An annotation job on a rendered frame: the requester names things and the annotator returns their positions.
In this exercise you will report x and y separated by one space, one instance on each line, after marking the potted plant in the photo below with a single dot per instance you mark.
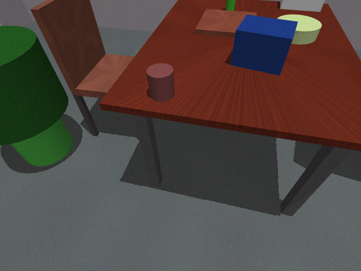
32 99

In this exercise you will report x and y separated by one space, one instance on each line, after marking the table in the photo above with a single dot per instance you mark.
316 99

